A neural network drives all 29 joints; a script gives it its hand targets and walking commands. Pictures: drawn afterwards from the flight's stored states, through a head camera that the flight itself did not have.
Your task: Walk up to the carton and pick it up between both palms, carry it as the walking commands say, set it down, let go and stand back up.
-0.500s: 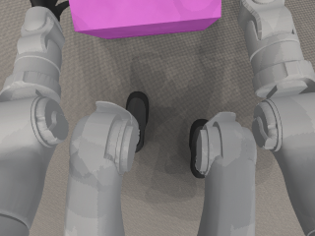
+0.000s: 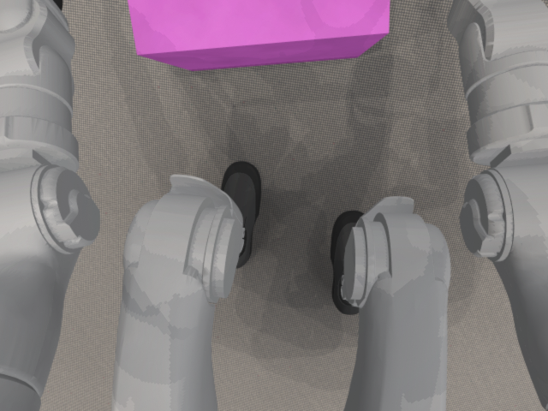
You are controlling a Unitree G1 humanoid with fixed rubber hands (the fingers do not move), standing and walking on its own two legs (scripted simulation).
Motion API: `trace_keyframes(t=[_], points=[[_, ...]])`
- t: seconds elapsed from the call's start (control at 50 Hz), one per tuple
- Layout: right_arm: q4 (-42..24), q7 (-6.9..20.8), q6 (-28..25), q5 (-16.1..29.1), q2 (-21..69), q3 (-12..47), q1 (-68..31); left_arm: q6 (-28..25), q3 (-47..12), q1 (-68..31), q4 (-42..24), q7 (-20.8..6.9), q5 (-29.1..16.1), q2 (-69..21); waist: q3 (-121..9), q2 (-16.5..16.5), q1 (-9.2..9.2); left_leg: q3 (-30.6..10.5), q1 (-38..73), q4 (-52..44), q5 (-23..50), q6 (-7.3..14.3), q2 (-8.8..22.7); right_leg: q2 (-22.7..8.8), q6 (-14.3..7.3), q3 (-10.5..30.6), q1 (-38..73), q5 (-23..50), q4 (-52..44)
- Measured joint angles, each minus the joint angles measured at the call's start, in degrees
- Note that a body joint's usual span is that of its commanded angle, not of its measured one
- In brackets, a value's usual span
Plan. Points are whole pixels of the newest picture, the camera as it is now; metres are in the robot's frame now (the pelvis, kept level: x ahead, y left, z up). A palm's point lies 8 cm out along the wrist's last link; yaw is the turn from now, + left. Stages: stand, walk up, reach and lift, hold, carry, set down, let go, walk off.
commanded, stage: set down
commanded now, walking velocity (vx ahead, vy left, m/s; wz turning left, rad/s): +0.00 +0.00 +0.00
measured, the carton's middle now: out of the picture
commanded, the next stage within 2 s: let go in 1.28 s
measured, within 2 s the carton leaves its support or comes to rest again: neither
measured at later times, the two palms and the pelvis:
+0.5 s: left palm out of the picture +0.49 +0.34 -0.03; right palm out of the picture +0.59 -0.10 -0.02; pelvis -0.01 +0.01 +0.08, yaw -1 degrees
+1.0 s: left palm out of the picture +0.50 +0.35 +0.15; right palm out of the picture +0.60 -0.13 +0.15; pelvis +0.04 +0.00 +0.21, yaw -1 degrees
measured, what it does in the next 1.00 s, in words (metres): rises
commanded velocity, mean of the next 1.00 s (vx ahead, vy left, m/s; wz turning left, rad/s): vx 0.00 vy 0.00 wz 0.00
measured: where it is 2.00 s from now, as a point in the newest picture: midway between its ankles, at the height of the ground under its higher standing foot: (293, 256)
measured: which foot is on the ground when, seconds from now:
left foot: down 0.00-1.00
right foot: down 0.00-1.00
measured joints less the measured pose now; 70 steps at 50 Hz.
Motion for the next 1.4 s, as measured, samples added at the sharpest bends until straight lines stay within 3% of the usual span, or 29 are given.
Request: trace_keyframes(t=[0.1, 0.22, 0.28, 0.32, 0.42, 0.5, 0.64, 0.88, 1.08, 1.18, 1.28, 1.4], points=[[-2.54, -0.48, 2.11, 0.36, -1.08, 0.01, 0.84, 2.92, -0.01, 0.39, -1.66, -0.54, -0.63, 0.40, -0.97, -0.78, 0.60, -0.02, 0.22, -0.29, 0.04, 0.02, 0.00, 0.00, -0.01, 0.00, 0.18, 0.04, -0.30], [-7.26, -0.87, 4.79, 1.23, -1.36, 0.01, 1.89, 6.42, -0.01, 1.89, -9.65, -0.84, -1.30, 0.42, 0.70, -2.22, 1.29, -0.20, 3.47, -2.39, -0.07, 0.09, 0.00, 0.00, -0.09, 0.00, 3.47, 0.26, -2.81], [-13.59, -1.45, 6.96, 1.63, -2.02, 0.01, 2.14, 8.96, -0.01, 2.15, -16.98, -0.85, -1.70, 0.72, 5.93, -2.27, 1.72, -0.35, 8.66, -4.04, -0.28, 0.23, 0.00, 0.00, -0.08, 0.00, 8.79, 0.33, -4.89], [-13.73, -1.48, 8.40, 1.64, -2.07, -0.04, 2.20, 10.78, -0.01, 2.35, -17.46, -0.92, -1.70, 0.89, 6.09, -2.36, 1.89, -0.45, 9.95, -5.22, -0.21, 0.36, -0.05, -0.05, -0.03, 0.00, 10.18, 0.57, -6.33], [-17.51, -1.52, 12.55, 1.64, -2.74, -1.53, 2.96, 16.31, 0.00, 4.48, -27.13, -0.40, -2.49, 1.13, 5.94, -2.36, 1.95, -0.75, 14.32, -8.64, -0.27, 0.49, -0.30, -0.29, 0.13, 0.01, 14.87, 0.84, -10.48], [-17.54, 0.02, 14.19, 1.66, -2.90, -2.79, 3.87, 18.63, 0.01, 4.94, -23.49, -0.39, -2.48, 1.15, 1.25, -2.35, 2.02, -1.03, 15.26, -12.15, -0.07, 0.50, -0.31, -0.29, 0.09, 0.00, 15.71, 1.65, -14.47], [-17.30, 2.11, 14.21, 1.64, -2.93, -3.39, 5.31, 18.63, 0.00, 7.41, -24.00, -1.26, -2.46, 1.09, -4.58, -2.35, 2.08, -1.43, 18.70, -19.13, 0.49, 0.19, -0.30, -0.30, -0.45, 0.10, 18.62, 3.08, -21.74], [-17.30, 2.82, 14.67, 1.65, -2.26, -3.92, 13.83, 17.96, 0.01, 15.03, -19.18, -6.43, -2.37, 0.85, -21.02, -2.31, 2.08, -1.85, 23.02, -32.93, 1.97, -0.40, -0.31, -0.48, -1.34, 0.60, 22.35, 5.78, -36.05], [-13.12, 3.87, 10.84, 1.64, 0.85, -4.59, 18.75, 12.68, 0.01, 19.87, -14.66, -10.64, -1.28, 0.77, -29.25, -2.35, 2.07, -2.55, 29.59, -46.50, 5.07, -0.40, -0.31, -0.79, -1.22, 0.79, 29.28, 10.01, -51.14], [-13.09, 3.88, 9.89, 1.64, 0.96, -4.64, 20.05, 11.88, 0.01, 20.45, -16.07, -10.80, -1.27, 0.72, -29.77, -2.35, 2.07, -2.92, 33.24, -52.35, 7.20, -0.25, -0.31, -0.95, -0.89, 0.79, 33.25, 12.56, -57.83], [-11.73, 4.98, 8.94, 1.38, 0.98, -4.96, 21.51, 11.14, 0.01, 21.05, -13.16, -10.94, -1.11, -0.03, -30.35, -2.35, 2.07, -3.10, 36.91, -56.83, 8.71, -0.02, -0.32, -1.10, -0.71, 0.87, 37.24, 14.50, -63.08], [-10.52, 5.28, 6.73, 0.77, 2.09, -6.57, 23.90, 9.45, 0.00, 24.26, -14.97, -10.94, 2.43, -2.68, -30.44, -2.35, 2.08, -3.19, 38.94, -59.62, 9.88, 0.28, -0.38, -1.25, -0.41, 0.92, 39.50, 15.91, -66.39]])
